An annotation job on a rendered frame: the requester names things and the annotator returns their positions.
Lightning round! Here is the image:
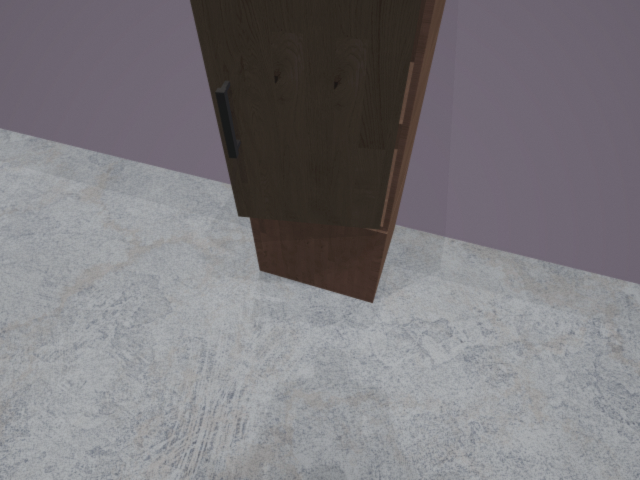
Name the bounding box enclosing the cupboard door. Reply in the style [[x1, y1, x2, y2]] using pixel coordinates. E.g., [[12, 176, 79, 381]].
[[190, 0, 421, 230]]

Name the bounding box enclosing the handle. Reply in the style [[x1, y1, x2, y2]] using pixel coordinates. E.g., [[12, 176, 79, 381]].
[[215, 81, 241, 158]]

